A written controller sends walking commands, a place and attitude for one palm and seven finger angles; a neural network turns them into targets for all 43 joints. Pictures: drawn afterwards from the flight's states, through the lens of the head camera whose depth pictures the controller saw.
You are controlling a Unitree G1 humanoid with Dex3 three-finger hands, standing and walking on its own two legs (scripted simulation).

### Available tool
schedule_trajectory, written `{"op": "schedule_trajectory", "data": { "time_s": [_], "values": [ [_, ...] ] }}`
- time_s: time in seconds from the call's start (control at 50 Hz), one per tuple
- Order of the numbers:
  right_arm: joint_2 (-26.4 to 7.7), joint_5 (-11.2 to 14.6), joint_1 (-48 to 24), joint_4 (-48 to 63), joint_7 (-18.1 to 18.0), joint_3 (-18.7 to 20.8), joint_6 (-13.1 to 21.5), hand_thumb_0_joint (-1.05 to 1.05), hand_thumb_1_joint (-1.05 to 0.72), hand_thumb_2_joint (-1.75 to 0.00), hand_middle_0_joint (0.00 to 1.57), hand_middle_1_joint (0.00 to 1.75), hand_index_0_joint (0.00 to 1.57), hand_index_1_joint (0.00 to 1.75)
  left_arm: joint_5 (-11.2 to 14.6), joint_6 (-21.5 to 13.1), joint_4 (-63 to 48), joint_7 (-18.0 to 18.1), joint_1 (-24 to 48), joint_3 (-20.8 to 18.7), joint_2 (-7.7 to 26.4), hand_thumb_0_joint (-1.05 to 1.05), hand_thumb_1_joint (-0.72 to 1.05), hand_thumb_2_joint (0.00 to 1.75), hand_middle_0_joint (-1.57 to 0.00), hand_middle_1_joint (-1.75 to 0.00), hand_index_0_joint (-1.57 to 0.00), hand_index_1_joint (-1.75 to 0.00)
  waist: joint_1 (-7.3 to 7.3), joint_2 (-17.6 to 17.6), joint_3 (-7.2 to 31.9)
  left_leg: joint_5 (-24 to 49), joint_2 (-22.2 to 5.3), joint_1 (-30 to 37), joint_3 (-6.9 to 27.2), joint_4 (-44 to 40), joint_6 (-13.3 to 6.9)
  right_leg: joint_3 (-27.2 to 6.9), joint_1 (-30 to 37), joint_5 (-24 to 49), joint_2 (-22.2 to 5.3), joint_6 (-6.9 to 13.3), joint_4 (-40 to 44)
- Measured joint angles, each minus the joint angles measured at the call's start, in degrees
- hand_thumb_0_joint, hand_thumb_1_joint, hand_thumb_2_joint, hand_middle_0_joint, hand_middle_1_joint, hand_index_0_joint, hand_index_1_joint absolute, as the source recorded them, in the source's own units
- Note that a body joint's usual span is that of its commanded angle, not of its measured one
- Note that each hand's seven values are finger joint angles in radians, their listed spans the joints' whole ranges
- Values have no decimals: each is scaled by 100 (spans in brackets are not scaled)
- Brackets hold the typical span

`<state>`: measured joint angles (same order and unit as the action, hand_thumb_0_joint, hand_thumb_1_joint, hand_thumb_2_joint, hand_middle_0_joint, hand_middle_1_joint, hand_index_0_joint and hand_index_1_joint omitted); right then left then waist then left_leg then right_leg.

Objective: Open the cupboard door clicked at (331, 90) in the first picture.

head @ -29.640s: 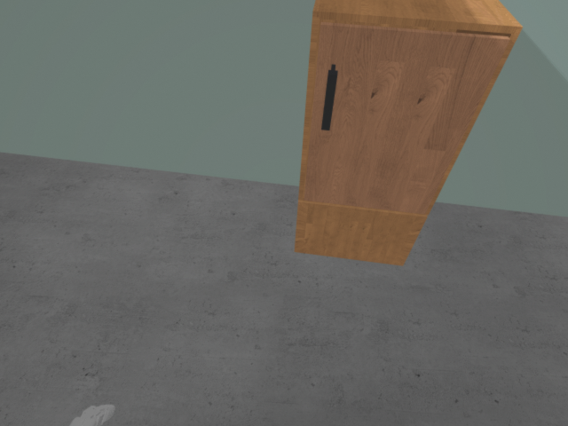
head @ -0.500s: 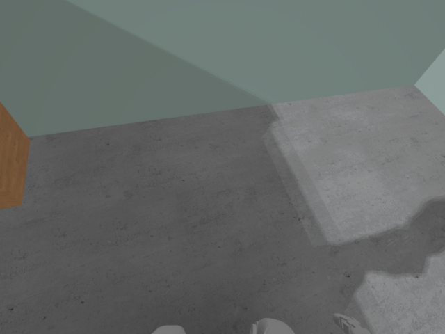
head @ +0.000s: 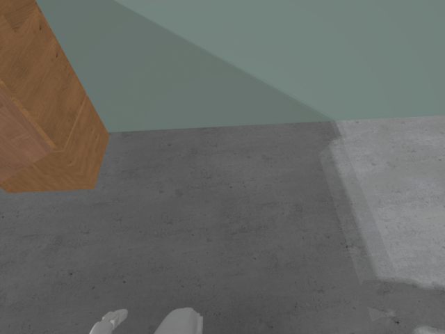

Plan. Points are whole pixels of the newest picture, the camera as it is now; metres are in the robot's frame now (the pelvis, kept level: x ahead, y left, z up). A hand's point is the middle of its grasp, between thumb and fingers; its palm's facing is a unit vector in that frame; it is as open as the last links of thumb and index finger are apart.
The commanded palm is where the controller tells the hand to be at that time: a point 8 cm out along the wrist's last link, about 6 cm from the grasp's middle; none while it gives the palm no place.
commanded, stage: turn to face it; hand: left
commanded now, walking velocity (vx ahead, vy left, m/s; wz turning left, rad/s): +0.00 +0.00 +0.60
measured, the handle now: out of the picture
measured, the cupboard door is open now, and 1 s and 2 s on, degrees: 43 43 43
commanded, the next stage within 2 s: take the last steps up to it in 1.14 s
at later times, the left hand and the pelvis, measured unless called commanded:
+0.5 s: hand out of the picture +0.00 +0.28 -0.18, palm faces +0.34 -0.91 -0.24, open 7.4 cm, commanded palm none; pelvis +0.00 +0.04 +0.00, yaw +18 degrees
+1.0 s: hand out of the picture +0.01 +0.19 -0.15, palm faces +0.55 -0.79 -0.26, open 7.4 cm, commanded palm none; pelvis +0.04 -0.02 +0.00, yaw +36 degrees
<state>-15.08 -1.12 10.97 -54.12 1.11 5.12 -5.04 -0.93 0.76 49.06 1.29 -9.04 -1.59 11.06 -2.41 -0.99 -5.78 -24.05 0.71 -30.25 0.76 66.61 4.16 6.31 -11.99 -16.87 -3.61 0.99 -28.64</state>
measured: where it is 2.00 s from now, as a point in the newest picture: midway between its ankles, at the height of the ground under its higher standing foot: outside the picture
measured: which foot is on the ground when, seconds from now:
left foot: up 0.00-0.26, down 0.28-0.78, up 0.80-1.00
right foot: down 0.00-0.28, up 0.30-0.76, down 0.78-1.00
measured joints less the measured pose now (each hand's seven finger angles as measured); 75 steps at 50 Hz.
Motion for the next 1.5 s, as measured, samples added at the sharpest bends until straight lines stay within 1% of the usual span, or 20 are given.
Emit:
{"op": "schedule_trajectory", "data": {
  "time_s": [0.16, 0.26, 0.28, 0.3, 0.34, 0.44, 0.62, 0.72, 0.76, 0.78, 0.84, 0.9, 0.96, 1.14, 1.2, 1.22, 1.28, 1.34, 1.42, 1.5],
  "values": [
    [26, 19, -343, 6, 49, -63, -56, 1, -91, -90, 20, 30, 20, 30, -44, -31, 152, -25, -356, -8, -29, 1, 90, 90, -20, -30, -20, -29, 184, 215, -129, -52, -301, 457, -358, -1274, 69, 643, 194, -89, -290, -77, 32],
    [80, 30, -627, 192, 64, -135, 81, 1, -91, -90, 20, 30, 20, 30, -62, 15, 279, -55, -569, -133, 189, 1, 90, 90, -20, -30, -20, -29, 358, 414, -146, 324, -217, 1131, -632, -2817, -98, 935, -14, -434, -555, -261, -570],
    [61, 21, -644, 261, 71, -146, 148, 1, -91, -90, 20, 30, 20, 30, -46, 42, 300, -68, -629, -159, 237, 1, 90, 90, -20, -30, -20, -29, 363, 411, -95, 702, -194, 1259, -613, -3153, -296, 958, -158, -560, -613, -318, -880],
    [89, 9, -681, 307, 56, -142, 217, 1, -91, -90, 20, 30, 20, 30, -27, 104, 351, -71, -606, -189, 312, 1, 90, 90, -20, -30, -20, -29, 359, 475, -103, 715, -120, 1174, -579, -3053, -508, 767, -376, -961, -642, -415, -1393],
    [148, 2, -705, 367, 15, -194, 301, 1, -91, -90, 20, 30, 20, 30, -28, 264, 427, -46, -510, -234, 443, 1, 90, 90, -20, -30, -20, -29, 404, 536, -125, 533, -59, 1106, -499, -2899, -694, 211, -863, -1471, -467, -489, -2515],
    [242, -14, -521, 371, -118, -280, 332, 1, -90, -90, 21, 30, 20, 30, -48, 317, 418, -83, -231, -303, 552, 1, 91, 90, -20, -30, -20, -29, 409, 454, -8, 803, 18, 1316, -188, -3493, -689, -406, -1591, -775, -206, -611, -3659],
    [344, -27, -97, 192, -114, -306, 322, 1, -90, -90, 21, 30, 21, 30, -26, 240, 149, -87, 197, -247, 460, 1, 91, 90, -19, -30, -20, -29, 255, 267, 108, 1129, 151, 1501, 332, -4024, -649, -714, -1550, -494, -38, -702, -2845],
    [313, -50, 101, 113, -111, -229, 244, 1, -90, -90, 21, 30, 21, 30, 19, 203, 19, -78, 410, -178, 332, 1, 91, 90, -19, -30, -20, -29, 83, 113, 96, 1083, 227, 1335, 683, -3851, -499, -694, -1051, -629, 205, -614, -1664],
    [273, -29, 169, 82, -116, -183, 203, 1, -90, -90, 21, 30, 21, 30, 41, 132, -47, -74, 426, -145, 276, 1, 90, 90, -20, -30, -20, -29, 47, 47, 107, 1005, 281, 1214, 825, -3668, -407, -648, -660, -252, 307, -560, -823],
    [254, 0, 221, 76, -111, -157, 189, 1, -90, -90, 21, 30, 21, 30, 34, 69, -96, -71, 388, -125, 268, 1, 90, 90, -20, -30, -20, -29, 55, 62, 150, 921, 348, 1111, 866, -3492, -354, -634, -417, -93, 291, -435, -316],
    [101, 19, 133, -23, -101, -59, 115, 1, -90, -90, 21, 30, 20, 30, -14, -44, -64, -17, 317, -48, 98, 1, 90, 90, -20, -30, -20, -29, 32, -117, 35, -249, 332, 551, 630, -1804, -216, -425, -304, -213, 283, -13, -349],
    [1, 3, 73, -75, -57, -9, 52, 1, -90, -90, 21, 30, 20, 30, 5, -35, 0, 8, 137, 7, -33, 1, 90, 90, -20, -30, -20, -29, -25, -142, -12, -184, 173, 133, 234, -334, -69, -195, -30, -167, 162, 35, -137],
    [-7, 4, 10, -97, -23, -23, 9, 1, -91, -90, 20, 30, 20, 30, 14, -35, 76, 15, -34, 18, -92, 1, 90, 90, -20, -30, -20, -29, -35, -38, -29, 38, -31, 48, 5, -17, 26, 35, 192, -126, 44, 38, 68],
    [82, 24, -492, -105, -20, -160, 49, 1, -91, -90, 20, 30, 20, 30, -64, -83, 358, -5, -559, -63, 21, 1, 91, 90, -20, -30, -20, -29, 329, 256, -102, -75, -197, 795, -380, -2024, -68, 575, 361, -365, -203, -53, -108],
    [138, 20, -672, -8, -29, -225, 166, 1, -91, -90, 20, 30, 20, 30, -46, -53, 516, -12, -773, -116, 159, 1, 90, 90, -20, -30, -20, -29, 424, 348, -60, 562, -105, 1297, -531, -3088, -201, 671, 239, -607, -287, -164, -519],
    [157, 2, -717, 33, -36, -237, 238, 1, -91, -90, 20, 30, 20, 30, -20, -16, 575, -19, -824, -134, 209, 1, 90, 90, -20, -30, -20, -29, 429, 377, -38, 926, -79, 1371, -538, -3275, -377, 666, 103, -708, -337, -216, -831],
    [280, -22, -794, 124, -96, -319, 352, 1, -91, -90, 20, 30, 20, 30, 16, 200, 734, 11, -753, -166, 351, 1, 90, 90, -20, -30, -20, -29, 504, 505, -70, 672, 4, 1336, -520, -3096, -714, 44, -499, -1509, -236, -354, -2241],
    [352, -45, -691, 164, -171, -386, 386, 1, -91, -90, 20, 30, 20, 30, -28, 279, 794, -40, -631, -197, 368, 1, 91, 90, -20, -30, -20, -29, 518, 425, 17, 719, -7, 1442, -393, -3349, -742, -264, -945, -1379, -115, -373, -3051],
    [418, -41, -414, 89, -176, -434, 449, 1, -90, -90, 21, 30, 20, 30, -71, 190, 715, -170, -497, -201, 303, 1, 91, 90, -19, -30, -20, -29, 517, 288, 153, 984, 15, 1638, -239, -3824, -764, -400, -1243, -876, -121, -354, -3214],
    [473, -43, -52, -49, -146, -431, 482, 1, -90, -90, 21, 30, 20, 30, -84, 112, 643, -236, -413, -175, 199, 1, 91, 90, -19, -30, -20, -29, 440, 163, 294, 1106, 51, 1799, -139, -4136, -769, -350, -1229, -692, -133, -334, -2663]
  ]
}}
